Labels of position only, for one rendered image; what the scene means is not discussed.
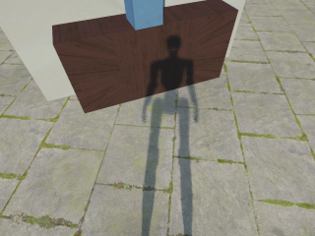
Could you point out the pedestal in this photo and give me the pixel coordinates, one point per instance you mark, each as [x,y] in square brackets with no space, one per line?
[108,62]

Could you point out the carton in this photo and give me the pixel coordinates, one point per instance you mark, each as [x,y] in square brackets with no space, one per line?
[143,14]

